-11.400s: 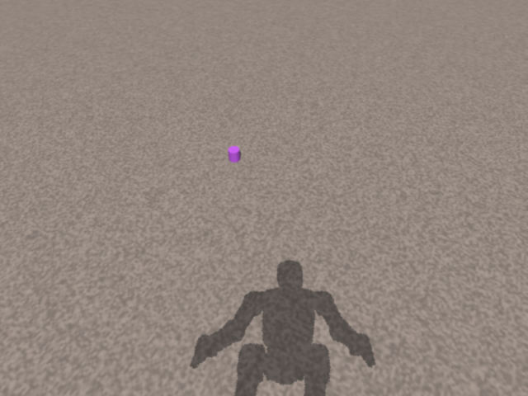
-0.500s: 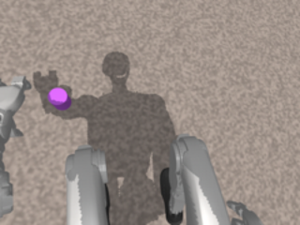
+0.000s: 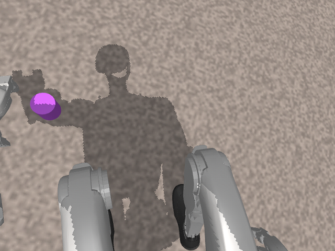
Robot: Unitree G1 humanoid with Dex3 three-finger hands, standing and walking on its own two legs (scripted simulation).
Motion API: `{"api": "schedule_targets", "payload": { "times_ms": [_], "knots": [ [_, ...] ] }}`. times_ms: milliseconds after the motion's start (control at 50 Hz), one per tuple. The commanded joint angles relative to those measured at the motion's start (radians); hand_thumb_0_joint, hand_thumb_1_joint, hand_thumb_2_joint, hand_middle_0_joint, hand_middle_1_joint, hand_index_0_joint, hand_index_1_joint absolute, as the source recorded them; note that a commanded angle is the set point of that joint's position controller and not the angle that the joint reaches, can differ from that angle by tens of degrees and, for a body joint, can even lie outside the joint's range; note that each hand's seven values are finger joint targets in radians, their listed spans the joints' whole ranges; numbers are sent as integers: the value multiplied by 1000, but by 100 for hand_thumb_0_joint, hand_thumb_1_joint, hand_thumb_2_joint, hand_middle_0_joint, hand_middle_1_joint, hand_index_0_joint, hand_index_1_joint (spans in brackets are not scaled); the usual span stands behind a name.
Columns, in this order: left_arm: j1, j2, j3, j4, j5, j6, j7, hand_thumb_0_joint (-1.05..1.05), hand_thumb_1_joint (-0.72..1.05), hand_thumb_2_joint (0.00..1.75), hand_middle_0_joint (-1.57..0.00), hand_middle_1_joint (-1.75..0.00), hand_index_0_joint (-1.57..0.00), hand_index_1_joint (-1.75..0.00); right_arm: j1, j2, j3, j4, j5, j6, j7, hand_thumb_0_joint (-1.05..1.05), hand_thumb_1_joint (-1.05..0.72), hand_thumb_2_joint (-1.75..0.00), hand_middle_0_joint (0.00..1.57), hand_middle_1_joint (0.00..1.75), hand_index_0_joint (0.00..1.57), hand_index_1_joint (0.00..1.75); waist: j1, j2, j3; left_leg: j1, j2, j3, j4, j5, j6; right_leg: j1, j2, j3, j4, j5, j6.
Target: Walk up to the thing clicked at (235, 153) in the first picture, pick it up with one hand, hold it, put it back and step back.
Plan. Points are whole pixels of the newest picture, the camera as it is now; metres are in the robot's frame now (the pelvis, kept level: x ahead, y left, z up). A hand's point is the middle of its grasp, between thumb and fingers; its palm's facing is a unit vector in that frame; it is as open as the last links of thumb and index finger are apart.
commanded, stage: rise first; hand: left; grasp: from above
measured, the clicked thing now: (46, 107) +0.51 +0.29 -0.30
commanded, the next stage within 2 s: approach in 0.18 s
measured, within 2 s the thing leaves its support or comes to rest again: neither
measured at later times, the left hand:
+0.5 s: hand (16, 112) +0.46 +0.32 -0.19, palm faces -0.47 -0.05 -0.88, open 14.0 cm
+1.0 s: hand (34, 97) +0.49 +0.28 -0.19, palm faces -0.55 -0.07 -0.83, open 14.0 cm
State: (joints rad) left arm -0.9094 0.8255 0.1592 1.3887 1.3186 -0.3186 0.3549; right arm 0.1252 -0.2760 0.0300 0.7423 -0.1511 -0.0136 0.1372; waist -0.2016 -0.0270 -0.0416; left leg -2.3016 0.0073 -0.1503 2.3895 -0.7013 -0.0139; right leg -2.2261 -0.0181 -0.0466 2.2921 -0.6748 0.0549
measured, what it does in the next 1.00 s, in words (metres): stands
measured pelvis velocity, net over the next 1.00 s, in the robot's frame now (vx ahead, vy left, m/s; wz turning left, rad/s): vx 0.00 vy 0.00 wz -0.02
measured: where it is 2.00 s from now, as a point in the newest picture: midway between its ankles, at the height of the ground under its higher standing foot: (147, 238)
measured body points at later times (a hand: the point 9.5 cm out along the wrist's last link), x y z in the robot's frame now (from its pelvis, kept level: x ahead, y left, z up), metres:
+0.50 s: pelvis +0.00 +0.00 -0.01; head +0.26 +0.09 +0.35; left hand +0.48 +0.32 -0.14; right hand +0.06 -0.28 -0.11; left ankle +0.07 +0.13 -0.31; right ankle +0.10 -0.14 -0.30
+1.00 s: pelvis +0.00 +0.00 -0.01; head +0.27 +0.04 +0.35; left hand +0.52 +0.28 -0.14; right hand +0.00 -0.27 -0.11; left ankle +0.07 +0.13 -0.30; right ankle +0.10 -0.14 -0.31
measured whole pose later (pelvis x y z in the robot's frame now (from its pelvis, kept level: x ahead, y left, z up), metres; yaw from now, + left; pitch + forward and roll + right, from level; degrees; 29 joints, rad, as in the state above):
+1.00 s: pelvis +0.00 +0.00 -0.01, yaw -1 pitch +35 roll -8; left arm -1.07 0.85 0.11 1.50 1.19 -0.09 0.25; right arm 0.19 -0.31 0.16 0.66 -0.11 0.01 0.14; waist -0.33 0.02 0.05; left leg -2.32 0.03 -0.17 2.41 -0.71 -0.02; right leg -2.26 0.01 -0.06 2.30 -0.65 0.05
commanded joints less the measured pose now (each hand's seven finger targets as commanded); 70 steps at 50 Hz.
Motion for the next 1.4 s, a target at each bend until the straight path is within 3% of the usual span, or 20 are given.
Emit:
{"api": "schedule_targets", "payload": {
  "times_ms": [0, 220, 260, 320, 480, 500, 640, 720, 800, 820, 900, 940, 1000, 1060, 1140, 1220, 1260, 1300, 1320, 1380],
  "knots": [
    [-291, 297, 55, -142, -26, 9, 59, 0, -52, 98, -7, -103, -8, -101, 212, -251, -81, -5, -7, -5, -6, 0, -90, -90, 20, 30, 20, 30, 3, 330, -705, 563, -19, 107, -256, 214, 40, 298, 30, -102, -200, 211, -80],
    [-287, 294, 43, -115, -32, 25, 60, 0, -53, 98, -6, -105, -8, -104, 213, -251, -67, 0, -11, -8, -3, 0, -91, -90, 20, 30, 20, 30, -2, 338, -685, 536, -19, 107, -242, 220, 39, 299, 31, -102, -188, 222, -82],
    [-292, 282, 31, -102, -31, 25, 55, 0, -61, 106, -7, -101, -4, -104, 214, -254, -67, -2, -11, -9, 0, 0, -91, -90, 20, 30, 20, 30, -19, 325, -660, 537, -17, 99, -240, 206, 40, 278, 32, -109, -192, 210, -83],
    [-322, 235, 0, -78, -29, 24, 62, 0, -52, 96, -6, -107, -8, -105, 217, -256, -61, 0, -14, -9, 2, 0, -91, -90, 20, 30, 20, 30, -43, 326, -641, 535, -14, 93, -236, 203, 39, 259, 32, -114, -188, 211, -79],
    [-535, 130, -97, -79, -17, 32, 104, 0, -53, 97, -6, -109, -8, -107, 257, -266, -50, 25, -18, -36, -3, 0, -91, -90, 20, 30, 20, 30, -132, 377, -639, 572, -5, 81, -213, 203, 33, 216, 37, -130, -184, 227, -75],
    [-579, 136, -103, -92, -13, 39, 113, 0, -53, 97, -6, -109, -8, -107, 258, -269, -47, 27, -19, -39, -4, 0, -91, -90, 20, 30, 20, 30, -146, 397, -662, 580, -3, 78, -210, 212, 32, 221, 39, -135, -179, 239, -75],
    [-604, 241, -40, 36, 31, 182, 165, 0, -55, 99, -6, -107, -7, -106, 264, -278, -17, -12, -15, -31, -2, 0, -91, -90, 20, 30, 20, 30, -131, 477, -711, 595, -6, 100, -223, 285, 23, 250, 36, -125, -154, 312, -91],
    [-560, 249, -45, 71, -1, 261, 126, 0, -55, 98, -6, -106, -7, -105, 256, -286, 4, -52, 3, -23, 5, 0, -91, -90, 20, 30, 20, 30, -127, 421, -704, 517, -8, 108, -210, 296, 41, 319, 39, -113, -166, 335, -87],
    [-481, 276, -47, 71, -77, 303, 51, 0, -54, 97, -6, -108, -8, -106, 255, -285, 21, -76, 25, -11, 4, 0, -91, -90, 20, 30, 20, 30, -110, 320, -706, 413, -8, 118, -205, 264, 63, 439, 48, -94, -199, 320, -71],
    [-415, 260, -53, 115, -94, 310, 24, 0, -54, 97, -6, -107, -8, -106, 257, -287, 27, -82, 28, -6, 4, 0, -91, -90, 20, 30, 20, 30, -117, 270, -664, 387, -10, 114, -207, 255, 67, 448, 47, -94, -201, 309, -68],
    [-375, 338, -36, 28, -141, 270, -72, 0, -50, 93, -6, -109, -9, -106, 239, -284, 35, -100, 41, 14, -5, 0, -90, -90, 20, 30, 20, 30, -98, 223, -652, 318, -13, 114, -200, 222, 73, 504, 49, -82, -209, 272, -62],
    [-324, 334, -32, 1, -156, 229, -104, 0, -50, 92, -7, -110, -10, -106, 240, -285, 38, -99, 37, 20, -10, 0, -91, -90, 20, 30, 20, 30, -91, 196, -616, 305, -15, 112, -187, 213, 70, 499, 50, -83, -212, 256, -63],
    [-337, 336, -7, -88, -175, 133, -108, 0, -49, 92, -6, -110, -10, -107, 249, -286, 34, -89, 22, 24, -12, 0, -90, -89, 20, 30, 20, 30, -91, 205, -625, 311, -16, 109, -167, 193, 61, 496, 50, -87, -221, 225, -66],
    [-411, 343, 8, -209, -149, 30, -83, 0, -51, 93, -6, -109, -9, -106, 264, -283, 17, -68, 3, 25, -12, 0, -91, -89, 20, 30, 20, 30, -92, 298, -672, 397, -9, 101, -157, 184, 41, 449, 54, -97, -217, 202, -74],
    [-457, 252, -44, -326, -107, -33, -11, 0, -52, 98, -7, -108, -8, -106, 255, -282, -26, -46, -8, 17, -11, 0, -91, -90, 20, 30, 20, 30, -112, 440, -689, 564, -2, 92, -176, 185, 15, 322, 49, -117, -195, 209, -82],
    [-515, 156, -108, -138, -59, -6, 61, 0, -50, 98, -7, -105, -9, -103, 251, -281, -25, -2, -13, 12, -9, 0, -90, -90, 20, 30, 20, 30, -156, 420, -593, 537, -3, 74, -200, 161, 15, 213, 49, -150, -178, 195, -85],
    [-504, 155, -122, -20, -27, 20, 89, 0, -49, 101, -8, -106, -9, -105, 248, -288, -18, 10, -14, 5, -10, 0, -90, -90, 20, 30, 20, 30, -162, 372, -556, 522, -3, 65, -198, 161, 21, 178, 49, -158, -171, 197, -85],
    [-538, 197, -110, 8, 11, 45, 114, 0, -46, 100, -8, -109, -10, -106, 252, -297, -9, 9, -17, -2, -10, 0, -90, -89, 20, 30, 20, 30, -158, 399, -577, 537, -6, 62, -198, 196, 21, 182, 44, -161, -153, 231, -84],
    [-526, 214, -101, 39, 25, 62, 126, 0, -46, 100, -8, -109, -11, -106, 247, -302, -5, 5, -17, -4, -9, 0, -90, -89, 20, 30, 20, 30, -141, 419, -574, 539, -8, 61, -212, 211, 18, 179, 39, -161, -142, 243, -84],
    [-524, 210, -93, 97, 37, 111, 145, 0, -48, 94, -6, -106, -8, -103, 233, -302, 3, -18, -19, -14, 0, 0, -90, -90, 20, 30, 20, 30, -150, 459, -570, 579, -5, 51, -228, 247, 12, 165, 37, -163, -121, 270, -84]
  ]
}}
